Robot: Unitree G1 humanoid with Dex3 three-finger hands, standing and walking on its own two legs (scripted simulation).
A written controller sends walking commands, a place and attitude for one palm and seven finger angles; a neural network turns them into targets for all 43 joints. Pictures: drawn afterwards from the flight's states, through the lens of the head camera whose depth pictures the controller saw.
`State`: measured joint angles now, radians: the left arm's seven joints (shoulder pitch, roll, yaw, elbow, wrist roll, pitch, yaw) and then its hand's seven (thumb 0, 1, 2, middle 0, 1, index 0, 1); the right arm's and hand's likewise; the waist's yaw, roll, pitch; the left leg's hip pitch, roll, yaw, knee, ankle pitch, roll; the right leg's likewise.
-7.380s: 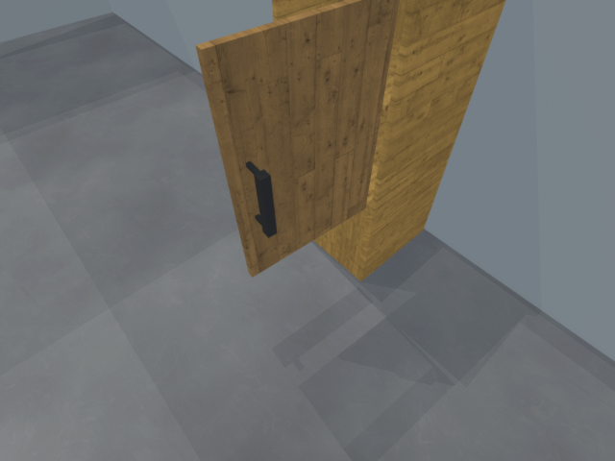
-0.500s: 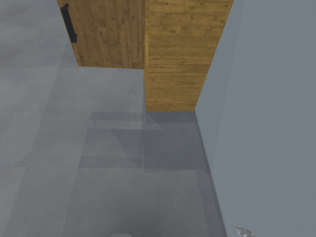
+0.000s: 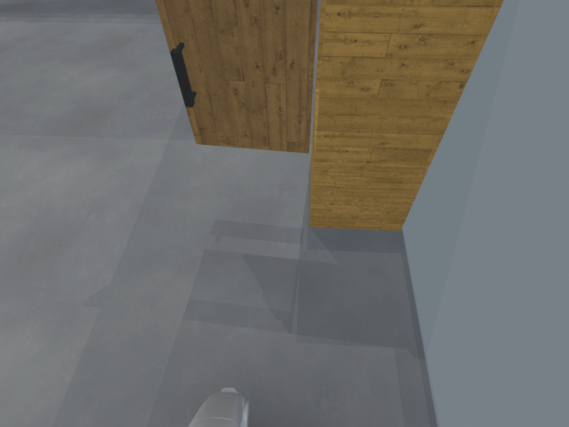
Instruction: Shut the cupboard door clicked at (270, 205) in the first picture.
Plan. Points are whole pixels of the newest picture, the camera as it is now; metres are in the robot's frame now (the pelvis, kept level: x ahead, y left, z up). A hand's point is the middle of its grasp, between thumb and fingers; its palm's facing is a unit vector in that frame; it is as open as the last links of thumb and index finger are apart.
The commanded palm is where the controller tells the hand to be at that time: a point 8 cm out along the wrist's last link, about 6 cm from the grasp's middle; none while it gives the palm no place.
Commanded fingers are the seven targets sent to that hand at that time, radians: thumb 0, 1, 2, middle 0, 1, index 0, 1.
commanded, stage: take the last steps up to it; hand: left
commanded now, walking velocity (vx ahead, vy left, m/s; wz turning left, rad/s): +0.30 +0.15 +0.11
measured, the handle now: (185, 75) +0.98 +0.37 -0.07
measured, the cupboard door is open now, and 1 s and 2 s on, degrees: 86 86 86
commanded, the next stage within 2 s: come to a stop and stand still in 1.10 s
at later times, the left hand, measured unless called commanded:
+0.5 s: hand (157, 330) +0.28 +0.26 -0.16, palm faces +0.03 -0.97 -0.23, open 7.4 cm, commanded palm none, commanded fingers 0.00 0.90 0.90 -0.20 -0.30 -0.20 -0.30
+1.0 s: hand (153, 320) +0.31 +0.29 -0.19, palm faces +0.12 -0.98 -0.17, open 7.3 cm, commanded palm none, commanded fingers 0.00 0.90 0.90 -0.20 -0.30 -0.20 -0.30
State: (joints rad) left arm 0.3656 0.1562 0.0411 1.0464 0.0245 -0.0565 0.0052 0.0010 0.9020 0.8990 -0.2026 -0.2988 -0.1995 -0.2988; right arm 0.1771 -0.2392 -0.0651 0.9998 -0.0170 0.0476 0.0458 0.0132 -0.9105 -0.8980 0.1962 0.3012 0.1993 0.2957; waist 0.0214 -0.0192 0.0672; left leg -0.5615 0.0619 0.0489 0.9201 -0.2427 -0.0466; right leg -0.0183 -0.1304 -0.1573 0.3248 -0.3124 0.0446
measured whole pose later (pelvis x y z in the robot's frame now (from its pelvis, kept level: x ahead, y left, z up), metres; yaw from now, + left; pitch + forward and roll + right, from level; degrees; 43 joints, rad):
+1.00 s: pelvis +0.38 +0.12 -0.01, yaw +0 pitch +0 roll +0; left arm 0.41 0.17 0.05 1.12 0.02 -0.04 0.00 0.00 0.91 0.90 -0.20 -0.30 -0.20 -0.30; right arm 0.17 -0.18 -0.04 1.01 -0.02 -0.03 0.03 0.01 -0.91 -0.90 0.20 0.30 0.20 0.30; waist 0.05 -0.02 0.04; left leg -0.40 0.05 0.10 0.53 -0.19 -0.01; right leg -0.03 -0.09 -0.14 0.42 -0.38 0.04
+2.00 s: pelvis +0.48 +0.12 -0.01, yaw -2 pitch +1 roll +0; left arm 0.23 0.17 0.03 1.05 0.01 0.02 0.03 0.00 0.91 0.90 -0.20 -0.30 -0.20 -0.30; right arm 0.18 -0.17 -0.04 1.03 0.00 0.02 -0.03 0.01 -0.91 -0.90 0.20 0.30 0.20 0.30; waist 0.01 -0.01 0.05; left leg -0.15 0.02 0.02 0.46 -0.32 -0.01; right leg -0.28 0.02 -0.09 0.49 -0.22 -0.05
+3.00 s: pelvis +0.49 +0.10 -0.01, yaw -3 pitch +0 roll +1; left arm 0.18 0.17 -0.01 1.10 0.01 -0.02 0.03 0.00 0.90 0.90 -0.20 -0.30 -0.20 -0.30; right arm 0.25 -0.19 0.02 1.09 -0.01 -0.02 -0.03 0.01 -0.91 -0.90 0.20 0.30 0.20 0.30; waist 0.00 0.03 0.05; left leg -0.07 0.03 0.04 0.38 -0.30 -0.03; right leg -0.24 0.03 -0.07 0.47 -0.23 -0.08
